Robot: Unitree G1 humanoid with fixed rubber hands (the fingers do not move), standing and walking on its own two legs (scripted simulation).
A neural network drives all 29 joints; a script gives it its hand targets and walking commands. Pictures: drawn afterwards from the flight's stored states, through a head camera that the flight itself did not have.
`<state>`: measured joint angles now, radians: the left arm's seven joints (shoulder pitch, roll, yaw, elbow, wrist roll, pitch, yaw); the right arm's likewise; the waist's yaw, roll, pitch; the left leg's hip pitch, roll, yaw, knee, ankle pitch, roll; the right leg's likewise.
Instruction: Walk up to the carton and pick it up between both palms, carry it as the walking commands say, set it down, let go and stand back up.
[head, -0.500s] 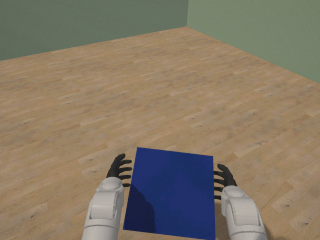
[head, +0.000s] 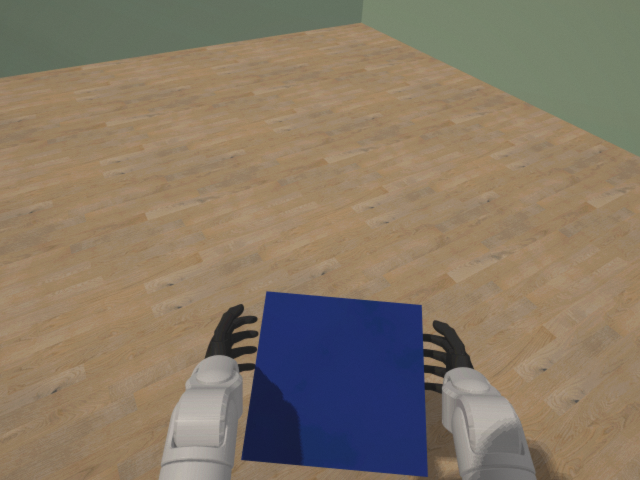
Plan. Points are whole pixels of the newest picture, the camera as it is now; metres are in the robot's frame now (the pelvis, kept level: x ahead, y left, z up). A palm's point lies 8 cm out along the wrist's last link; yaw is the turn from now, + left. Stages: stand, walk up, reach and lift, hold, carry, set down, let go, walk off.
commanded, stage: carry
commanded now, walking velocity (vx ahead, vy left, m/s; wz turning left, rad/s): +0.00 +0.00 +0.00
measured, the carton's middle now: (333, 386) +0.31 -0.01 -0.10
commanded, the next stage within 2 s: hold in 1.90 s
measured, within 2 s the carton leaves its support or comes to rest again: neither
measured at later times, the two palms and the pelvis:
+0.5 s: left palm (202, 364) +0.28 +0.16 +0.03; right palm (439, 380) +0.26 -0.13 +0.02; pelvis +0.00 +0.02 +0.00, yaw +0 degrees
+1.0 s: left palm (209, 325) +0.33 +0.16 +0.03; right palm (428, 340) +0.32 -0.13 +0.02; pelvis +0.05 +0.02 +0.00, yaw +0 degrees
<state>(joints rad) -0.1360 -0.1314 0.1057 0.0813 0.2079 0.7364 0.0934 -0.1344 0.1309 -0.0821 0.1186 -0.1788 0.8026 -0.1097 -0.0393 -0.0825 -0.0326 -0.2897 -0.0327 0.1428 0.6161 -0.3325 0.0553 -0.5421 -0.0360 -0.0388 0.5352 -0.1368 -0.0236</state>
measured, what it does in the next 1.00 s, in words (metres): shifts its weight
